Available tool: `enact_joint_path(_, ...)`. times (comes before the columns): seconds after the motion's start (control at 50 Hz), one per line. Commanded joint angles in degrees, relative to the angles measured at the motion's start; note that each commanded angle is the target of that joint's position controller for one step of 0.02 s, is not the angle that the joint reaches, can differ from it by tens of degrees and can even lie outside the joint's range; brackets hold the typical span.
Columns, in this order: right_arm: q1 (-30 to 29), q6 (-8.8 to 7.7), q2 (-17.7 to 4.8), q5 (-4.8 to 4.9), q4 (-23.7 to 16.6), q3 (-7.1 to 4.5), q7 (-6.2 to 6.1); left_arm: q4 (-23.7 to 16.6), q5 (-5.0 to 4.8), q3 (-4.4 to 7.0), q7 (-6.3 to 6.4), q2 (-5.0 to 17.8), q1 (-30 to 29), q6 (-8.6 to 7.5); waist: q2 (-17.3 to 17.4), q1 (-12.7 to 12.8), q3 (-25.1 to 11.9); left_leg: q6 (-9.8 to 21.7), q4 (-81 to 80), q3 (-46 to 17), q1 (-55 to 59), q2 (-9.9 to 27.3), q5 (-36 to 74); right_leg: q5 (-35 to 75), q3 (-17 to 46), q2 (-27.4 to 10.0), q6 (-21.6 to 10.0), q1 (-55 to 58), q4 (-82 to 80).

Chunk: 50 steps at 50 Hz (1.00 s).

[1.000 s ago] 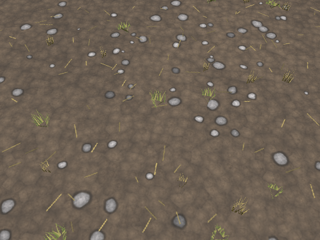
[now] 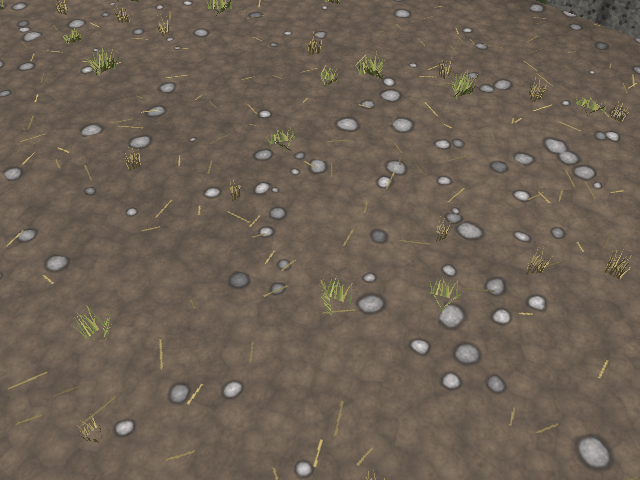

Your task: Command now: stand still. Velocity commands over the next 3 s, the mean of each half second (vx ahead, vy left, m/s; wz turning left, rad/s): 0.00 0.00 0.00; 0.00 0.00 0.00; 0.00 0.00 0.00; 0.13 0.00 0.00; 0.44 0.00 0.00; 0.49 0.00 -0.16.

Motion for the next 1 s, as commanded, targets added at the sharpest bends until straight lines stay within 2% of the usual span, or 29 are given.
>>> enact_joint_path(0.02, 2.0, -0.8, -6.0, -0.01, -0.8, -1.06, -0.21, -1.7, -0.04, 1.19, 0.41, 6.3, -2.5, -0.46, 0.1, 0.2, -1.8, 0.9, -6.3, -2.3, -10.3, 3.3, 8.3, 5.9, 5.3, -4.3, -2.5, 10.0, -3.7)
enact_joint_path(0.42, 5.6, -1.51, -3.6, 0.05, 4.4, 0.07, -0.4, 3.5, -0.18, 0.68, 0.96, 5.5, 0.0, -0.01, 0.3, 0.4, -0.5, 0.6, -6.9, -0.7, -11.1, 2.7, 6.4, 2.1, 5.6, -3.6, -2.7, 8.9, -4.8)
enact_joint_path(1.0, 10.3, -1.98, -1.6, 0.22, 6.5, 0.51, -0.68, 5.1, -0.36, 0.42, 1.33, 4.2, 2.9, 0.25, 0.5, 0.4, 0.1, 0.5, -6.9, 0.2, -11.7, 2.7, 6.9, 3.9, 5.6, -3.0, -3.0, 8.8, -4.2)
